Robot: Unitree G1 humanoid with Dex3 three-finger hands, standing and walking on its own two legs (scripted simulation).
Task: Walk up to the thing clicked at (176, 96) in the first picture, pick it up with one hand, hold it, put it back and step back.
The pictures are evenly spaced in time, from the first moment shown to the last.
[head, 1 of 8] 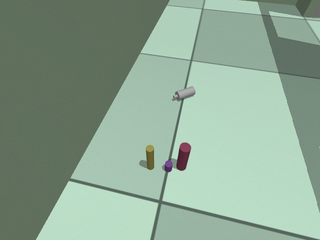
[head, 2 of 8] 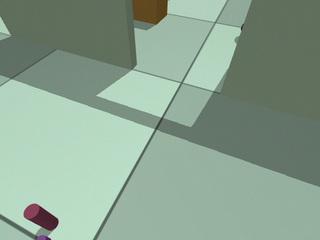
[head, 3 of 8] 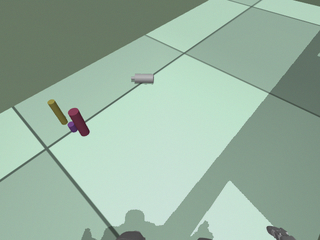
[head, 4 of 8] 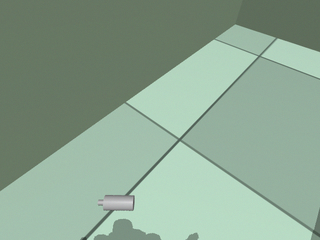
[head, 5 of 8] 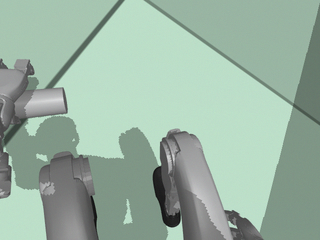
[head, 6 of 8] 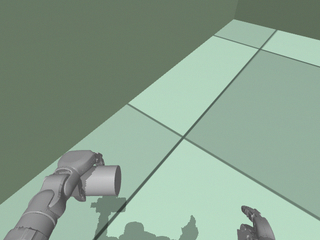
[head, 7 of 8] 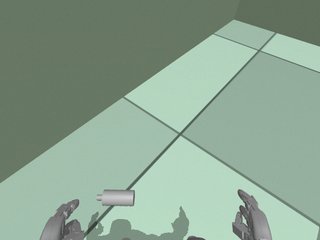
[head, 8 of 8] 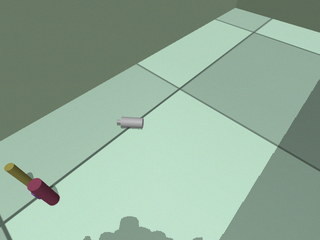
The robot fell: no
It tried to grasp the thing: yes
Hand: left
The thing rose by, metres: 0.67
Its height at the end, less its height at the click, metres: +0.00
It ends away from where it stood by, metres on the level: 0.01
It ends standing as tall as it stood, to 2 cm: yes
